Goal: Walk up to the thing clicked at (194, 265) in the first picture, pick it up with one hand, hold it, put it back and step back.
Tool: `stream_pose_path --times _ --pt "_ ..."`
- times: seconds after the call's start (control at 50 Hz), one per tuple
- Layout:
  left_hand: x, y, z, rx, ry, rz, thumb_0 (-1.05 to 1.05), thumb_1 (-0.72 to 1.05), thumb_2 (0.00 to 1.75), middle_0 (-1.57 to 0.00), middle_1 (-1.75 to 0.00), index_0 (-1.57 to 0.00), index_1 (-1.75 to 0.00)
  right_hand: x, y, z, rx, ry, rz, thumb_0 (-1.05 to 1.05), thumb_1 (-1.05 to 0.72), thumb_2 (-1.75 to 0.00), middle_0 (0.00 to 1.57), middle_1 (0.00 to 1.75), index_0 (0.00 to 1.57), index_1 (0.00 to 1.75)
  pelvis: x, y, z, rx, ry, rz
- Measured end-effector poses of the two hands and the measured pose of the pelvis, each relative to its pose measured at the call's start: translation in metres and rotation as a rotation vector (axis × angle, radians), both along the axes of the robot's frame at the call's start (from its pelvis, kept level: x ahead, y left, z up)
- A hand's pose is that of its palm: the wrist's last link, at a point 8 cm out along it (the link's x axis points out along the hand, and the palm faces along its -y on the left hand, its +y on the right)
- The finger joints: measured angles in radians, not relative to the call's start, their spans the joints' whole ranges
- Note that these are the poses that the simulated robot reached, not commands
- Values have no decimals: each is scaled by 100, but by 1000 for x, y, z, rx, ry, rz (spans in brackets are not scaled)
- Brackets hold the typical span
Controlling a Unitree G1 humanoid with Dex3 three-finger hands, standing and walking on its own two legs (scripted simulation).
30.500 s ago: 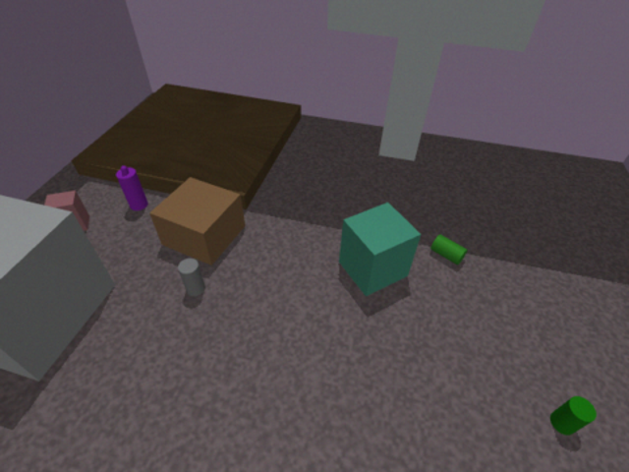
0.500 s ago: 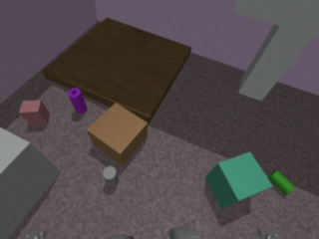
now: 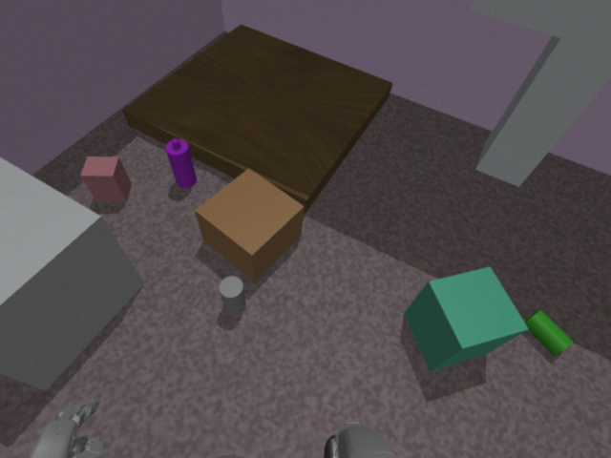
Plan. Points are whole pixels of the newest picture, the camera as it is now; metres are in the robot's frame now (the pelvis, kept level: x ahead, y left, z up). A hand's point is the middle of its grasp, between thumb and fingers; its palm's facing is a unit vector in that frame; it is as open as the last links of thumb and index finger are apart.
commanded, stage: step back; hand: left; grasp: from the side
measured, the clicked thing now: (233, 296) +0.61 +0.18 -0.68
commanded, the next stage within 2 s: none
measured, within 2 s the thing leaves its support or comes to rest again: neither
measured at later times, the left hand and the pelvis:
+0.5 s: hand out of the picture -0.07 +0.23 -0.14, palm faces -0.08 -0.91 -0.41, open 7.4 cm; pelvis -0.16 -0.03 +0.00, yaw -4 degrees
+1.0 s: hand out of the picture -0.19 +0.22 -0.14, palm faces +0.04 -0.94 -0.33, open 7.4 cm; pelvis -0.31 -0.04 +0.01, yaw +3 degrees
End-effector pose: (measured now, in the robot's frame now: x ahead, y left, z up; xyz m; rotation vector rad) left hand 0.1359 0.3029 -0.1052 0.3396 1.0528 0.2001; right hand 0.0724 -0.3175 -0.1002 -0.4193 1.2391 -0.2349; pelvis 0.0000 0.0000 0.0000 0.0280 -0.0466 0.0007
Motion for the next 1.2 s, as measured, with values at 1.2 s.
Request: stream_pose_path --times 1.2 --pt "-454 -50 -7 40 167 50 1 90 90 -20 -30 -20 -30 -315 -59 9 20 -220 84 0 -90 -89 21 30 21 30 -386 -65 -4 -57 10 -35"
